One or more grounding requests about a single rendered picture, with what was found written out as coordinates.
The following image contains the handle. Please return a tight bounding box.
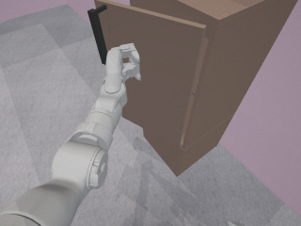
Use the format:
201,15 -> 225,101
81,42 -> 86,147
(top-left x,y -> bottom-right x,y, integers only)
87,5 -> 107,65

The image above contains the left robot hand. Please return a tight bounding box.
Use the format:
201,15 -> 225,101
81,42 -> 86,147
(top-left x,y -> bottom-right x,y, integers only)
105,43 -> 141,81

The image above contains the robot left forearm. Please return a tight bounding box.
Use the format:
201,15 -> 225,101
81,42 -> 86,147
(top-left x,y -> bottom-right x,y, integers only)
51,73 -> 128,176

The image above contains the left robot upper arm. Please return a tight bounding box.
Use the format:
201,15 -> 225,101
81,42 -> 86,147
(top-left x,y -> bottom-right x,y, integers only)
0,140 -> 108,226

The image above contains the cupboard door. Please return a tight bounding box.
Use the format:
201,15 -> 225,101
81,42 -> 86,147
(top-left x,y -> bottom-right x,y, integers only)
94,0 -> 207,147

